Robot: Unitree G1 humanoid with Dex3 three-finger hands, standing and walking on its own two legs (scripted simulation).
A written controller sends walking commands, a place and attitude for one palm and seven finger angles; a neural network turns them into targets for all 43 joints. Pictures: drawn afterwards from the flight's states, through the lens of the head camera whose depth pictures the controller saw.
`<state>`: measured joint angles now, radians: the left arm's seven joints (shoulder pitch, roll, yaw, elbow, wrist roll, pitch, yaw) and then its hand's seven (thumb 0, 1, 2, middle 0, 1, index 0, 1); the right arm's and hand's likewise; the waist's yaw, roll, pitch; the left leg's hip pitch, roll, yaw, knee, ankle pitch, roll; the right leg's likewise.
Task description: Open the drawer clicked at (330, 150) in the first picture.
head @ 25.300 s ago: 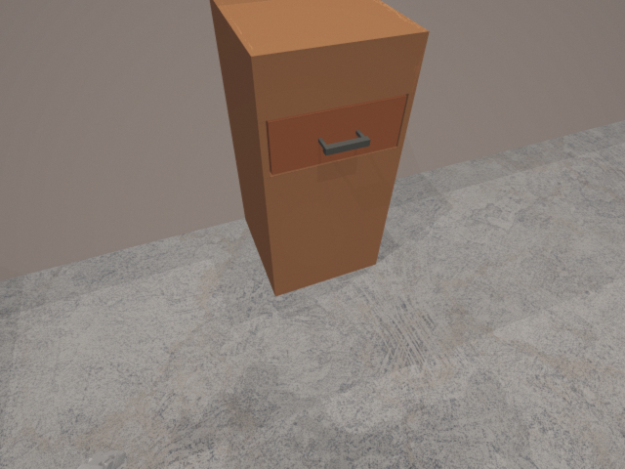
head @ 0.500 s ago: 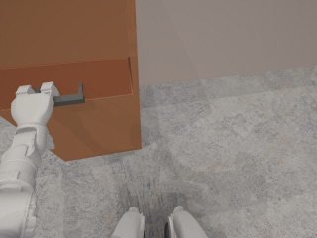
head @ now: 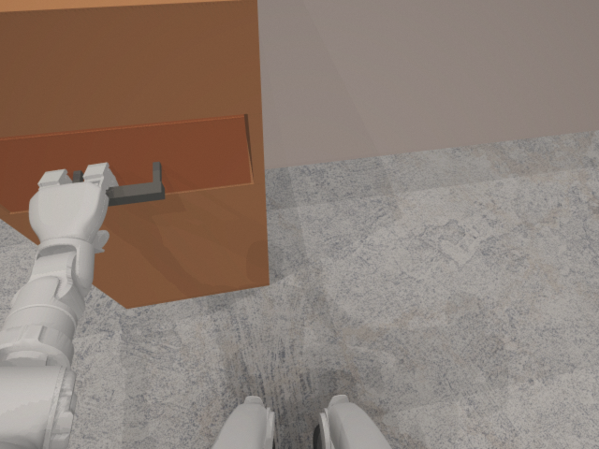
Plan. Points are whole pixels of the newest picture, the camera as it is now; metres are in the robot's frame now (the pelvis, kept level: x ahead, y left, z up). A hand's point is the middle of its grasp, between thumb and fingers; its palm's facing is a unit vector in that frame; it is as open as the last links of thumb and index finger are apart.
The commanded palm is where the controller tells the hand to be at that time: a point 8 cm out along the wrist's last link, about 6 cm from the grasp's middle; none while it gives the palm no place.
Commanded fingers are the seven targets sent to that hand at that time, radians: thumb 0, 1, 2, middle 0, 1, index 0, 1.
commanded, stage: close the thumb around the handle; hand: left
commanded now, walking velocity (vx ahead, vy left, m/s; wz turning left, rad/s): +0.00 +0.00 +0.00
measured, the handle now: (117, 184) +0.48 +0.28 -0.01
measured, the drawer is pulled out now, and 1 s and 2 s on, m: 0.00 0.04 0.20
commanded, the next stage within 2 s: pull the drawer open in 0.26 s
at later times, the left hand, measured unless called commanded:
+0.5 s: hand (90, 227) +0.42 +0.31 -0.04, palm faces -0.05 -0.04 -1.00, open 5.4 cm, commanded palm +0.39 +0.29 +0.02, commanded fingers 0.00 0.90 0.90 -0.40 -1.35 -0.40 -1.35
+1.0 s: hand (88, 257) +0.37 +0.30 -0.03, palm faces -0.02 -0.05 -1.00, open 5.7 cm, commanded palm +0.35 +0.28 +0.02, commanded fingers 0.00 0.90 0.90 -0.40 -1.35 -0.40 -1.35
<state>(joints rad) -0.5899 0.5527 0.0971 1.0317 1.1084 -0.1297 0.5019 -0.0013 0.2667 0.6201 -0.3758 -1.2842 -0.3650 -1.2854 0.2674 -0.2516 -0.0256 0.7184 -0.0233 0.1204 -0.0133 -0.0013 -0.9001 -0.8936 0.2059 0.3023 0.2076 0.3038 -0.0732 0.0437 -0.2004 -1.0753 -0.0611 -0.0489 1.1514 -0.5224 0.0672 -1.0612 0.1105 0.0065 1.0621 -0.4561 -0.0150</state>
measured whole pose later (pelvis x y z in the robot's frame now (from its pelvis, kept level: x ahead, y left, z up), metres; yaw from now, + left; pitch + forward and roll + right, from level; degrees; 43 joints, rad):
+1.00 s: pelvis +0.03 +0.01 +0.02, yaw -1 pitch +23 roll -4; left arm -0.24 0.42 0.05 0.69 1.10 -0.04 0.54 0.02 0.77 0.80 -0.39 -1.35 -0.34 -1.33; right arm 0.21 -0.24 -0.04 0.67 -0.03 0.13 -0.01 0.00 -0.90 -0.89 0.21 0.30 0.21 0.30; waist -0.01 0.04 -0.20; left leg -0.90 -0.06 -0.03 1.06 -0.54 0.08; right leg -0.89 0.09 -0.01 0.96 -0.46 -0.02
